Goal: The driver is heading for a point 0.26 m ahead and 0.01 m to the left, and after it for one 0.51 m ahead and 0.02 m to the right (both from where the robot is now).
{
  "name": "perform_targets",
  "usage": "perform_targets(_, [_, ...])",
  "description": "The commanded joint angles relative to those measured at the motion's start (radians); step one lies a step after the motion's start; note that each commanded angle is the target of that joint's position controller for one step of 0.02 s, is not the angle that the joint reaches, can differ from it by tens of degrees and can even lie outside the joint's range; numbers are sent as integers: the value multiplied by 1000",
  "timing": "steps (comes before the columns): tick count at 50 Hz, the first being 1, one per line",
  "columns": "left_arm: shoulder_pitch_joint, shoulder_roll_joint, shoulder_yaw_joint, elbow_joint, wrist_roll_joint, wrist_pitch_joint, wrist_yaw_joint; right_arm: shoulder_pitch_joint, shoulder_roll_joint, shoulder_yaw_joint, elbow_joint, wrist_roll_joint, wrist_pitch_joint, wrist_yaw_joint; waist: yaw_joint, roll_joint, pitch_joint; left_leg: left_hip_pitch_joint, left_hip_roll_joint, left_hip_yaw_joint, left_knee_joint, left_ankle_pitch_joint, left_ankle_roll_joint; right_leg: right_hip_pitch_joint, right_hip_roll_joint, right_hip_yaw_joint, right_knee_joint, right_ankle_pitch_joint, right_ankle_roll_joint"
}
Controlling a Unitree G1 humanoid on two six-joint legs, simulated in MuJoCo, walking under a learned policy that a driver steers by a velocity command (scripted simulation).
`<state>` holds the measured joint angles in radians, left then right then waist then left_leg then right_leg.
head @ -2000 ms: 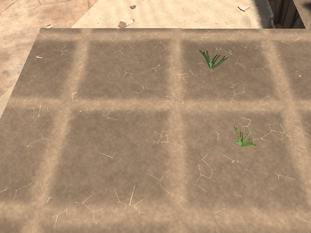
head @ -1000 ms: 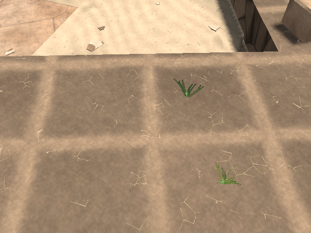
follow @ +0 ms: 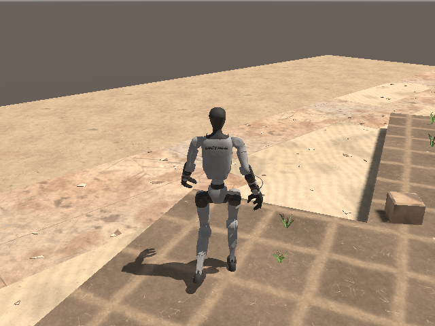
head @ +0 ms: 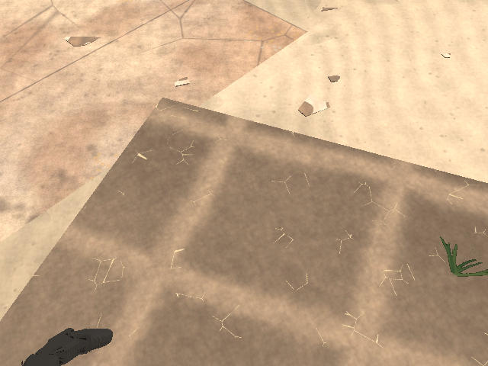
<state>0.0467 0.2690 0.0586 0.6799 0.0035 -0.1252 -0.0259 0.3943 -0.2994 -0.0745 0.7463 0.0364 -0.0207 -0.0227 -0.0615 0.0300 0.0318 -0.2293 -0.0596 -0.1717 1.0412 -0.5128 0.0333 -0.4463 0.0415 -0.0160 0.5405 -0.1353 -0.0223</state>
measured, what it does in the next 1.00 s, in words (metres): walks ahead: left foot, then right foot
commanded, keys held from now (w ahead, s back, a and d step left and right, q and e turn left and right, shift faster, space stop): w+q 0.04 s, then q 0.04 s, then no key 0.50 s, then e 0.42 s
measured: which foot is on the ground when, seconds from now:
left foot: up 0.00-0.34, down 0.36-1.00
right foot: down 0.00-0.36, up 0.38-0.66, down 0.68-0.90, up 0.92-1.00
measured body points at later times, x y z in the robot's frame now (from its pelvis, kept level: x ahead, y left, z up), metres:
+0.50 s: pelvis +0.19 +0.04 +0.01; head +0.22 +0.07 +0.46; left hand +0.24 +0.34 -0.12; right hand +0.42 -0.16 -0.07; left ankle +0.26 +0.15 -0.72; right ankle +0.15 -0.12 -0.67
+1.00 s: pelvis +0.23 +0.04 +0.01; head +0.27 +0.03 +0.46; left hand +0.37 +0.32 -0.10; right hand +0.36 -0.25 -0.10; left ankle +0.26 +0.15 -0.72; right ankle +0.22 -0.08 -0.68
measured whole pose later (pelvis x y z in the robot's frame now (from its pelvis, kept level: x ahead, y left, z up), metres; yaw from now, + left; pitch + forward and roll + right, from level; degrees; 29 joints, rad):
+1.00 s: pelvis +0.23 +0.04 +0.01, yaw -2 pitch +1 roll +2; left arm 0.15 0.31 0.07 0.78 -0.02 0.04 0.02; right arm 0.17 -0.27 -0.09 0.73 -0.02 0.00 -0.05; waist 0.00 -0.02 0.05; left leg -0.31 0.04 0.16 0.54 -0.25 0.03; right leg -0.46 -0.02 0.03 1.00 -0.53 0.04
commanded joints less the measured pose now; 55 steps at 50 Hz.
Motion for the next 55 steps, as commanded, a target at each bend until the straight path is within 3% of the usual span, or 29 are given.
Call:
perform_targets(1, [166, 108, 36, -10, 0, 14, 13, -62, -139, -24, -113, -7, -19, 2, 113, -92, -106, -498, 123, 32, 259, 134, -18, 494, -357, 462, -279, -228, -161])
perform_targets(2, [147, 92, 32, 0, 7, 16, 14, -88, -126, -27, -123, -15, -18, 7, 94, -90, -62, -468, 151, 31, 216, 169, -16, 404, -325, 380, -303, -132, -159])
perform_targets(4, [114, 85, 30, 12, 14, 7, 17, -76, -88, -25, -130, -5, -2, 13, 59, -119, -27, -398, 171, 50, 171, 177, -26, 295, -298, 242, -337, 90, -168])
perform_targets(8, [105, 151, 47, 55, 3, 2, 17, -119, -36, -4, -161, -30, 10, 10, 38, -103, -30, -370, 157, 87, -48, 249, -61, 260, -298, 78, -335, 498, -208])
perform_targets(11, [98, 164, 45, 72, -11, 24, 23, -186, -20, 10, -167, -32, -3, 32, 64, -103, -61, -253, 127, 139, -272, 453, -51, 252, -250, -29, -318, 510, -179])
perform_targets(14, [143, 188, 47, 103, -28, 39, 23, -257, -44, 3, -195, -32, -8, 49, 85, -108, -78, -209, 104, 143, -406, 478, -27, 325, -271, -21, -259, 464, -152])
perform_targets(17, [144, 186, 44, 121, -46, 53, 25, -197, -85, -20, -181, -44, -11, 46, 32, -93, -113, -41, 56, 178, -573, 531, 30, 336, -250, -25, -88, 439, -99])
perform_targets(18, [187, 151, 30, 130, -30, 52, 25, -144, -143, -39, -171, -50, -11, 35, 17, -29, -153, 92, 89, 143, -602, 769, 61, 284, -193, -63, 48, 361, -51])
perform_targets(19, [245, 91, 3, 108, 16, 47, 20, -90, -222, -48, -187, -76, -6, 19, 32, 157, -273, 357, 327, -110, -518, 1236, 170, 74, -111, -104, 317, -83, 21])
perform_targets(20, [323, 57, -23, 125, 12, 58, 11, -113, -151, -14, -193, -75, -3, 23, 55, 241, -417, 421, 478, -319, -561, 1191, 328, -18, -70, 17, 493, -570, 64])
perform_targets(21, [273, 138, 1, 140, -14, 81, 8, -126, -86, 2, -183, -57, 0, 37, 29, 122, -378, 329, 414, -274, -607, 982, 300, -26, -102, 77, 545, -557, 76])
perform_targets(22, [215, 143, 5, 125, -29, 97, 11, -175, -75, 8, -173, -49, -1, 44, 40, 95, -270, 259, 365, -200, -632, 851, 256, -80, -116, 66, 549, -528, 79])
perform_targets(24, [184, 139, 10, 131, -13, 127, 35, -270, -92, 4, -166, -49, -1, 44, 73, 66, -168, 75, 307, -120, -694, 665, 200, -37, -140, 69, 467, -425, 93])
perform_targets(26, [221, 115, 7, 153, -9, 142, 47, -319, -96, -1, -157, -64, 2, 37, 105, 95, -146, -58, 262, -49, -731, 605, 191, 83, -120, 39, 390, -343, 107])
perform_targets(30, [208, 79, -6, 169, -5, 142, 53, -321, -43, 12, -115, -64, 2, 24, 88, 97, -164, -70, 252, -13, -736, 440, 185, 194, -117, 32, 178, -205, 90])
perform_targets(33, [185, 101, -4, 159, 12, 141, 42, -311, -49, 10, -82, -51, 8, 14, 100, 78, -113, -120, 204, 32, -714, 166, 100, 279, -95, 7, -10, -21, 44])
perform_targets(34, [147, 145, 1, 130, 19, 140, 42, -285, -55, 7, -70, -54, 11, 8, 77, 33, -69, -123, 174, 50, -679, 101, 54, 240, -141, 73, -56, 30, 11])
perform_targets(35, [106, 214, 17, 115, 2, 142, 49, -245, -57, 2, -73, -63, 14, 2, 23, -98, -25, -107, 101, 121, -636, 77, 11, 149, -185, 139, -89, -15, -38])
perform_targets(36, [87, 208, 23, 114, -6, 142, 48, -267, -45, 2, -73, -65, 16, -8, 33, -189, -2, -38, 53, 196, -568, 154, -18, 49, -190, 185, -151, -152, -70])
perform_targets(38, [67, 175, 18, 102, 2, 131, 49, -289, -46, -9, -77, -56, 19, -23, 39, -229, 4, 17, 36, 217, -490, 276, -16, 15, -208, 258, -199, -144, -73])
perform_targets(40, [90, 177, 24, 93, -8, 121, 50, -274, -58, -21, -79, -53, 23, -26, 53, -210, -21, 17, 49, 205, -478, 329, 0, 52, -203, 281, -158, -42, -74])
perform_targets(44, [94, 153, 26, 59, -18, 130, 57, -223, -66, -42, -78, -48, 23, -20, 45, -81, -88, 118, 136, 166, -531, 395, 46, -9, -125, 219, 1, -20, -38])
perform_targets(45, [88, 130, 21, 46, -20, 135, 58, -183, -86, -49, -68, -50, 25, -21, 35, 1, -101, 161, 217, 100, -594, 411, 87, -66, -84, 154, 103, -66, -5])
perform_targets(46, [102, 108, 18, 34, -22, 140, 56, -154, -118, -57, -58, -52, 27, -23, 38, 124, -119, 189, 357, -33, -675, 486, 164, -106, -40, 65, 246, -156, 33])
perform_targets(47, [98, 118, 25, 23, -17, 147, 50, -167, -114, -53, -68, -57, 21, -28, 32, 204, -132, 189, 485, -136, -715, 604, 252, -154, -58, 33, 449, -450, 55])
perform_targets(48, [83, 149, 40, 18, -17, 154, 45, -167, -105, -44, -77, -60, 12, -33, 25, 137, -126, 173, 531, -152, -732, 678, 297, -192, -86, 63, 627, -523, 66])
perform_targets(50, [97, 113, 38, 19, -32, 173, 41, -275, -121, -46, -92, -49, 1, -35, 76, 70, -81, 108, 451, 8, -739, 606, 223, -174, -138, 82, 580, -429, 70])
perform_targets(53, [86, 79, 23, 10, -23, 181, 25, -311, -147, -55, -80, -52, 12, -35, 67, 108, -94, 34, 353, 210, -706, 647, 161, 1, -117, -8, 375, -311, 73])
perform_targets(55, [90, 98, 31, -5, -26, 182, 8, -284, -154, -57, -65, -38, 21, -31, 59, 122, -127, 77, 369, 236, -668, 662, 155, 64, -91, -48, 250, -258, 61])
